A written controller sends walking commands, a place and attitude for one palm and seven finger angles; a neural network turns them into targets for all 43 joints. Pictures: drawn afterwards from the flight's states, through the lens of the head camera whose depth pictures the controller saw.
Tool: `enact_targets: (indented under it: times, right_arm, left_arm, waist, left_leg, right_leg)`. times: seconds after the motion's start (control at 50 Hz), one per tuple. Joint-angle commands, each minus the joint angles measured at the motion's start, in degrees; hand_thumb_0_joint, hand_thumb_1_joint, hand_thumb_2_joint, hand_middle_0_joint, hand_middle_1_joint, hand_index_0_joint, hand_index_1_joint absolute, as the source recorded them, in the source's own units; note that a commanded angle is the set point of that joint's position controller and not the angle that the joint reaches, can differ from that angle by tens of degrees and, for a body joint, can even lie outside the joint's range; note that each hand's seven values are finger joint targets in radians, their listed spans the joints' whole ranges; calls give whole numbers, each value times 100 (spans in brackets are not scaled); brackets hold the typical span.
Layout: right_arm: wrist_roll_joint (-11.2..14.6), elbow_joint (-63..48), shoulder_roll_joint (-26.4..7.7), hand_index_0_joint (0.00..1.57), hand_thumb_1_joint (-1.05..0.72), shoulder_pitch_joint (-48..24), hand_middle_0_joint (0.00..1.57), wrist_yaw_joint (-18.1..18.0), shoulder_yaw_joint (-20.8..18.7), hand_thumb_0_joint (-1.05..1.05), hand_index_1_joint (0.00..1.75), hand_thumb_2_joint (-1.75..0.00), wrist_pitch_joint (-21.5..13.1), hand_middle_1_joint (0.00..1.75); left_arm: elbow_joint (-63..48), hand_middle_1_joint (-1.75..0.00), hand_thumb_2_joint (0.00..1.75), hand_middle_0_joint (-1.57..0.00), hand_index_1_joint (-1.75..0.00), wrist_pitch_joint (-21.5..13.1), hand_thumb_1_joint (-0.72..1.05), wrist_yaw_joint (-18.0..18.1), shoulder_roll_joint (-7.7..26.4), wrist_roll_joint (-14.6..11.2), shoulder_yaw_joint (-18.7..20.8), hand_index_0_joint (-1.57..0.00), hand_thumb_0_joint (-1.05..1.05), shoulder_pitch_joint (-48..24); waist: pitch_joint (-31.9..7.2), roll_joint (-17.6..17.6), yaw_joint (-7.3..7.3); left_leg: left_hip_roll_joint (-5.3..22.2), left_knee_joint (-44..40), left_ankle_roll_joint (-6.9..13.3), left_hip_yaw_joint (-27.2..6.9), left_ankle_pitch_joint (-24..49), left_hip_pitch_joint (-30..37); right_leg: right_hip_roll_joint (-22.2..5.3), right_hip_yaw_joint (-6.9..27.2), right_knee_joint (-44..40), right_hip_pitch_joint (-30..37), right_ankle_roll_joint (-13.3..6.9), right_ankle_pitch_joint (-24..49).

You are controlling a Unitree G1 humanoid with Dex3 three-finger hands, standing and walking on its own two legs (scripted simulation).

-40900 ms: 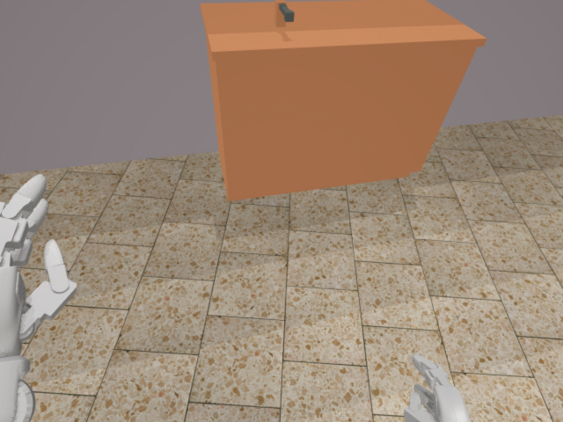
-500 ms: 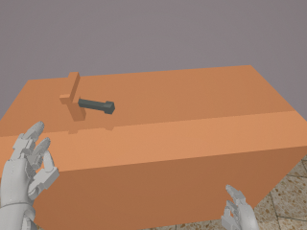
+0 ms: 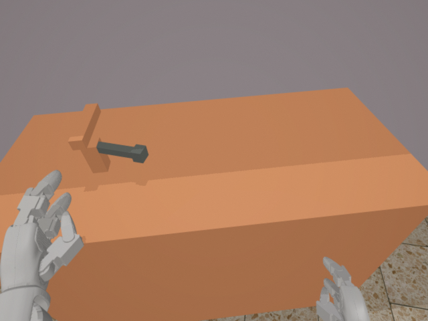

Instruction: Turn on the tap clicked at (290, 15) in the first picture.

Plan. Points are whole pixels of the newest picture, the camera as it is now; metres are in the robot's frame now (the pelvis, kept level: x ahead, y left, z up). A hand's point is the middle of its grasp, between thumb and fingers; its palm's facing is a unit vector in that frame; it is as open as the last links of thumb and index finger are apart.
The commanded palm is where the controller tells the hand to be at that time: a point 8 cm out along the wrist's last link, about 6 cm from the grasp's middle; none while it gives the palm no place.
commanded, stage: reach beside the lever's end, fingers flat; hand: left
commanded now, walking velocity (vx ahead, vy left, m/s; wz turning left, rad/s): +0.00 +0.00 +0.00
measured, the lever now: (139, 153) +0.42 +0.23 +0.10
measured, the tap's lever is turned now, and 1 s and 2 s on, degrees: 70 70 70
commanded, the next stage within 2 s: none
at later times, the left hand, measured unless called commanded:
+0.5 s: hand (66, 232) +0.19 +0.25 +0.14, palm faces +0.45 -0.88 -0.15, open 7.4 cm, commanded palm +0.15 +0.30 +0.14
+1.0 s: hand (59, 211) +0.24 +0.30 +0.12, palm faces +0.46 -0.88 -0.12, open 7.5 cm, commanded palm +0.20 +0.34 +0.13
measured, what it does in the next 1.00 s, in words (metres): stands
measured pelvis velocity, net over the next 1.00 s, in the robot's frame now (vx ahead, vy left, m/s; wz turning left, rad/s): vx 0.00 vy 0.02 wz -0.02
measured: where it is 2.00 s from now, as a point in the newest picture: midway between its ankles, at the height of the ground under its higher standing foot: outside the picture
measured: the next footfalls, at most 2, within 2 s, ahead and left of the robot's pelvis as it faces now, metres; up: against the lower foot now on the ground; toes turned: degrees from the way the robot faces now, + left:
none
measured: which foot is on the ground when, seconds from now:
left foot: down 0.00-1.00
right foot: down 0.00-1.00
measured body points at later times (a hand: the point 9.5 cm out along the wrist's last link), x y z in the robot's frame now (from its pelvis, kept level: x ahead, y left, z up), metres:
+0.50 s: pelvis +0.00 +0.00 +0.00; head -0.01 -0.03 +0.45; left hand +0.16 +0.30 +0.15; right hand +0.20 -0.22 -0.08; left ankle +0.00 +0.15 -0.72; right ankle +0.01 -0.07 -0.72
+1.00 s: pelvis +0.00 +0.02 +0.01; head +0.00 +0.01 +0.46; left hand +0.21 +0.34 +0.13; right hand +0.18 -0.21 -0.08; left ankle +0.00 +0.15 -0.72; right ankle +0.01 -0.07 -0.72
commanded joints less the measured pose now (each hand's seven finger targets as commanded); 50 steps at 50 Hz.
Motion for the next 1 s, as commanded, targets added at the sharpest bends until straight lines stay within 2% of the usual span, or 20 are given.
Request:
enact_targets:
  times: [0.0, 0.08, 0.14, 0.18, 0.26, 0.36, 0.38, 0.48, 0.52, 0.54, 0.58, 0.6, 0.68, 0.7, 0.72, 0.76, 0.78, 0.88, 0.9, 0.98]
  right_arm:
    - [20, -959, -545, 20, -90, -729, 20, -40, -236, 0, 30, -90, -332, 30]
    - [46, -958, -556, 20, -90, -813, 20, -70, -233, 0, 30, -90, -337, 30]
    - [38, -953, -583, 20, -90, -696, 20, -82, -280, 0, 30, -90, -281, 30]
    - [49, -908, -549, 20, -90, -784, 20, -97, -271, 0, 30, -90, -265, 30]
    - [29, -892, -581, 20, -90, -632, 20, -80, -305, 0, 30, -90, -294, 30]
    - [59, -795, -620, 20, -90, -619, 20, -112, -323, 0, 30, -90, -376, 30]
    - [69, -770, -595, 20, -90, -741, 20, -128, -304, 0, 30, -90, -385, 30]
    - [103, -736, -601, 20, -90, -746, 20, -156, -302, 0, 30, -90, -414, 30]
    - [104, -725, -615, 20, -90, -682, 20, -164, -321, 0, 30, -90, -397, 30]
    - [91, -705, -636, 20, -90, -717, 20, -172, -339, 0, 30, -90, -384, 30]
    - [122, -679, -595, 20, -90, -838, 20, -175, -313, 0, 30, -90, -372, 30]
    - [123, -675, -602, 20, -90, -763, 20, -173, -310, 0, 30, -90, -373, 30]
    - [110, -599, -613, 20, -90, -871, 20, -188, -296, 0, 30, -90, -388, 30]
    - [110, -615, -622, 20, -90, -817, 20, -180, -315, 0, 30, -90, -373, 30]
    - [97, -624, -644, 20, -90, -792, 20, -182, -298, 0, 30, -90, -376, 30]
    - [90, -606, -668, 20, -90, -792, 20, -198, -322, 0, 30, -90, -364, 30]
    - [101, -588, -648, 20, -90, -895, 20, -205, -302, 0, 30, -90, -352, 30]
    - [107, -566, -653, 20, -90, -879, 20, -231, -278, 0, 30, -90, -299, 30]
    - [94, -562, -673, 20, -90, -768, 20, -233, -288, 0, 30, -90, -281, 30]
    - [64, -568, -671, 20, -90, -804, 20, -213, -310, 0, 30, -90, -257, 30]
  left_arm:
    - [-1191, -30, 90, -20, -30, -450, 90, -8, 731, -4, 568, -20, 0, -367]
    - [-1163, -30, 90, -20, -30, -396, 90, -62, 806, -9, 639, -20, 0, -379]
    - [-943, -30, 90, -20, -30, -357, 90, -96, 898, -67, 814, -20, 0, -340]
    - [-933, -30, 90, -20, -30, -408, 90, -74, 987, -40, 942, -20, 0, -449]
    - [-837, -30, 90, -20, -30, -576, 90, -135, 1016, -106, 1024, -20, 0, -554]
    - [-448, -30, 90, -20, -30, -736, 90, -291, 1080, -196, 1104, -20, 0, -847]
    - [-406, -30, 90, -20, -30, -753, 90, -300, 1107, -167, 1131, -20, 0, -844]
    - [-145, -30, 90, -20, -30, -721, 90, -396, 1182, -211, 1226, -20, 0, -1028]
    - [81, -30, 90, -20, -30, -682, 90, -389, 1198, -252, 1238, -20, 0, -1196]
    - [98, -29, 90, -20, -29, -674, 90, -379, 1275, -276, 1331, -20, 0, -1302]
    - [129, -29, 90, -20, -29, -708, 90, -329, 1325, -216, 1374, -20, 0, -1471]
    - [175, -29, 90, -19, -29, -732, 90, -318, 1217, -190, 1216, -19, 0, -1653]
    - [423, -28, 90, -19, -28, -808, 90, -282, 1409, -166, 1414, -19, 0, -1918]
    - [463, -27, 90, -19, -27, -812, 90, -298, 1326, -153, 1289, -19, 0, -1962]
    - [547, -27, 90, -19, -27, -815, 90, -322, 1316, -160, 1256, -19, 0, -2084]
    - [723, -27, 90, -19, -27, -798, 90, -375, 1415, -185, 1378, -19, 0, -2054]
    - [759, -26, 90, -19, -26, -803, 90, -372, 1440, -148, 1410, -19, 0, -2119]
    - [1045, -25, 90, -18, -25, -788, 90, -437, 1437, -127, 1388, -18, 0, -2486]
    - [1106, -25, 90, -18, -25, -800, 90, -426, 1429, -123, 1362, -18, 0, -2652]
    - [1195, -24, 90, -18, -24, -905, 90, -413, 1576, -58, 1547, -18, 0, -2557]
  waist:
    - [-374, -294, -52]
    - [-286, -329, -23]
    - [-402, -590, -18]
    - [-369, -331, -8]
    - [-580, -244, -38]
    - [-428, -403, -87]
    - [-417, -254, -61]
    - [-366, -146, -46]
    - [-254, -347, -88]
    - [-381, -398, -83]
    - [-296, -136, -58]
    - [-243, -131, -135]
    - [-310, -89, -116]
    - [-402, 29, -137]
    - [-367, -160, -164]
    - [-501, -209, -122]
    - [-477, -60, -117]
    - [-417, 44, -146]
    - [-483, -116, -180]
    - [-721, 9, -89]
  left_leg:
    - [-116, -357, 363, 148, 1106, -71]
    - [-120, -376, 378, 149, 1128, -28]
    - [-106, -380, 373, 144, 1215, -132]
    - [-124, -361, 374, 166, 1268, -41]
    - [-125, -348, 356, 171, 1412, -26]
    - [-117, -400, 366, 131, 1250, -85]
    - [-134, -392, 376, 144, 1280, -38]
    - [-141, -489, 359, 135, 1150, -69]
    - [-125, -537, 352, 114, 951, -180]
    - [-125, -514, 357, 109, 987, -175]
    - [-141, -566, 343, 114, 901, -144]
    - [-137, -598, 339, 113, 829, -135]
    - [-145, -655, 338, 83, 760, -113]
    - [-151, -666, 331, 100, 724, -108]
    - [-145, -690, 339, 78, 738, -124]
    - [-141, -720, 332, 81, 847, -105]
    - [-148, -719, 334, 94, 899, -38]
    - [-139, -829, 300, 71, 940, 44]
    - [-134, -857, 296, 47, 974, 38]
    - [-126, -848, 251, 68, 1395, 186]
  right_leg:
    - [-390, 590, -880, 323, 408, 916]
    - [-382, 598, -911, 355, 409, 952]
    - [-391, 618, -862, 442, 452, 1209]
    - [-390, 645, -875, 435, 434, 1243]
    - [-400, 618, -771, 492, 440, 1581]
    - [-370, 614, -839, 401, 434, 1277]
    - [-373, 639, -850, 399, 421, 1288]
    - [-362, 620, -902, 373, 401, 1005]
    - [-368, 650, -990, 291, 420, 685]
    - [-382, 687, -996, 358, 430, 698]
    - [-363, 663, -1015, 296, 396, 464]
    - [-363, 631, -1022, 195, 394, 363]
    - [-328, 617, -1027, 249, 366, 236]
    - [-340, 627, -1030, 227, 366, 185]
    - [-323, 596, -1019, 231, 372, 241]
    - [-302, 558, -977, 340, 366, 387]
    - [-298, 572, -979, 333, 353, 457]
    - [-252, 478, -946, 269, 322, 528]
    - [-247, 459, -931, 281, 328, 565]
    - [-229, 431, -821, 461, 292, 1023]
